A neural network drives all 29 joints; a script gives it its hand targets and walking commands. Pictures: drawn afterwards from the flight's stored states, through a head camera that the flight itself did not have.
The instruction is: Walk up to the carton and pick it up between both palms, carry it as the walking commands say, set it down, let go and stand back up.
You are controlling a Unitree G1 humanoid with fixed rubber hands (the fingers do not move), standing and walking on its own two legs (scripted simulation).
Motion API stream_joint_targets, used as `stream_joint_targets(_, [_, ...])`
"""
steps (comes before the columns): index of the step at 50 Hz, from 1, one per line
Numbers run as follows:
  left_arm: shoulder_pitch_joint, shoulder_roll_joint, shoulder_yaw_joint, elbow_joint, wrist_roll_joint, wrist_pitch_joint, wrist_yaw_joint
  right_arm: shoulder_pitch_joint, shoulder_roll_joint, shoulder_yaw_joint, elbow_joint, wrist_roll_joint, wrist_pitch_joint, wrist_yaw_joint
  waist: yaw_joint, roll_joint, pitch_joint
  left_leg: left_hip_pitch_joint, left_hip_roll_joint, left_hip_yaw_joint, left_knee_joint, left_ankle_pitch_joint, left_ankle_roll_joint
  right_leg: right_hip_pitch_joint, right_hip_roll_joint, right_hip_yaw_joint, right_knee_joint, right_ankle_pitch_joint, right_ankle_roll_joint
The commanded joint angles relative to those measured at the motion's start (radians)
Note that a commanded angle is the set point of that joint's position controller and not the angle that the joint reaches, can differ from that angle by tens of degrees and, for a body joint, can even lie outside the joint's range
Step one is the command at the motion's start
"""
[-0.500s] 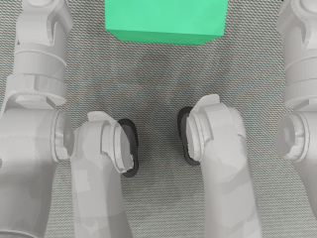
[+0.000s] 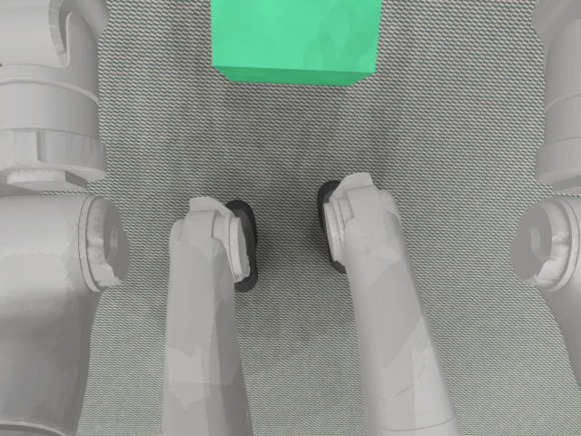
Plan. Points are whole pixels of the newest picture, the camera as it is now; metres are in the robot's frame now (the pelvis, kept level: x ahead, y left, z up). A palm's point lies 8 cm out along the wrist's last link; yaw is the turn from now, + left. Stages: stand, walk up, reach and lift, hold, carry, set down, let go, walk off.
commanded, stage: set down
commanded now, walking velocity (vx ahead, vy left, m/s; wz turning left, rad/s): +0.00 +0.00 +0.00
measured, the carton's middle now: (293, 20) +0.56 -0.06 -0.41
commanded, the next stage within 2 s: let go in 0.58 s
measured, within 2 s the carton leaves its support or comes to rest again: neither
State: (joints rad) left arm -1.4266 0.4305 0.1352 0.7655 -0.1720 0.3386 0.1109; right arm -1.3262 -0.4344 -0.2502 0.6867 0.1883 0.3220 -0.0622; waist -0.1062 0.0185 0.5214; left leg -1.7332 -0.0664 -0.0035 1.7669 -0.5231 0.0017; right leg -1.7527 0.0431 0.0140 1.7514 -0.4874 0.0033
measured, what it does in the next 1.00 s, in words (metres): rises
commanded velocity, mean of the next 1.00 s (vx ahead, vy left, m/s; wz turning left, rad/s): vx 0.00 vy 0.00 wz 0.00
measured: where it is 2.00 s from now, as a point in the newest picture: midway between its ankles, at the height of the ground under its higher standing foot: (291, 252)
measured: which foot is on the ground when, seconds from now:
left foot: down 0.00-1.00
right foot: down 0.00-1.00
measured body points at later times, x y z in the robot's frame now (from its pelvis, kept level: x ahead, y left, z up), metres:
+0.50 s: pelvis +0.02 +0.00 +0.14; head +0.36 -0.03 +0.41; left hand +0.60 +0.14 +0.02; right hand +0.54 -0.29 +0.03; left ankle +0.12 +0.11 -0.48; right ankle +0.13 -0.11 -0.48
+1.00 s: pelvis +0.10 -0.01 +0.21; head +0.36 -0.01 +0.57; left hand +0.51 +0.18 +0.08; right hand +0.47 -0.27 +0.09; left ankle +0.12 +0.11 -0.48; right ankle +0.13 -0.11 -0.48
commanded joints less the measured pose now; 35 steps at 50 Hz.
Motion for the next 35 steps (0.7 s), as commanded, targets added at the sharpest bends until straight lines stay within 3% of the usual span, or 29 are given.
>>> stream_joint_targets(1, [-0.275, 0.139, 0.027, -0.176, 0.004, -0.014, -0.008, -0.235, -0.187, -0.036, -0.154, -0.001, -0.011, 0.003, -0.050, 0.021, -2.032, 0.576, -0.036, 0.036, -0.217, 0.236, -0.003, 0.725, 0.028, -0.059, -0.238, 0.375, 0.010])
stream_joint_targets(13, [-0.219, 0.145, 0.053, -0.204, 0.022, -0.011, -0.038, -0.210, -0.182, -0.029, -0.199, -0.005, -0.007, 0.018, -0.019, -0.012, -2.042, 0.745, -0.036, 0.029, -0.456, 0.319, -0.010, 0.965, 0.027, -0.033, -0.465, 0.475, 0.017])
stream_joint_targets(21, [-0.197, 0.138, 0.068, -0.161, 0.062, -0.041, -0.053, -0.187, -0.172, -0.045, -0.144, -0.045, -0.039, 0.030, -0.011, 0.001, -1.987, 0.881, -0.032, 0.019, -0.639, 0.347, -0.022, 1.111, 0.023, -0.029, -0.637, 0.510, 0.022])
stream_joint_targets(23, [-0.196, 0.122, 0.068, -0.143, 0.070, -0.052, -0.058, -0.175, -0.154, -0.044, -0.114, -0.052, -0.052, 0.035, -0.015, 0.006, -1.934, 0.903, -0.028, 0.014, -0.682, 0.350, -0.021, 1.122, 0.022, -0.025, -0.679, 0.519, 0.022])
stream_joint_targets(24, [-0.173, 0.102, 0.080, -0.064, 0.085, -0.060, -0.064, -0.156, -0.130, -0.042, -0.053, -0.063, -0.064, 0.041, -0.009, 0.004, -1.828, 0.853, -0.024, 0.014, -0.697, 0.325, -0.022, 1.089, 0.016, -0.021, -0.698, 0.494, 0.023])
stream_joint_targets(26, [-0.182, 0.078, 0.092, -0.094, 0.102, -0.094, -0.072, -0.158, -0.106, -0.053, -0.094, -0.089, -0.104, 0.047, -0.022, -0.005, -1.846, 0.863, -0.024, 0.006, -0.719, 0.390, -0.030, 1.130, 0.014, -0.018, -0.717, 0.587, 0.024])
stream_joint_targets(29, [-0.120, 0.034, 0.106, 0.030, 0.148, -0.129, -0.077, -0.070, -0.058, -0.083, 0.046, -0.146, -0.142, 0.059, -0.035, 0.012, -1.613, 0.790, -0.015, -0.002, -0.755, 0.367, -0.043, 1.025, 0.006, -0.024, -0.745, 0.553, 0.032])
stream_joint_targets(32, [-0.041, -0.026, 0.141, 0.104, 0.202, -0.166, -0.074, -0.035, -0.027, -0.119, 0.092, -0.216, -0.184, 0.075, -0.024, 0.012, -1.409, 0.706, -0.002, -0.012, -0.786, 0.348, -0.050, 0.919, 0.002, -0.021, -0.782, 0.510, 0.036])
stream_joint_targets(35, [0.071, -0.061, 0.178, 0.124, 0.253, -0.175, -0.058, 0.037, 0.004, -0.128, 0.106, -0.256, -0.192, 0.095, 0.006, -0.003, -1.382, 0.719, -0.007, 0.000, -0.839, 0.347, -0.049, 0.955, 0.003, -0.021, -0.830, 0.489, 0.036])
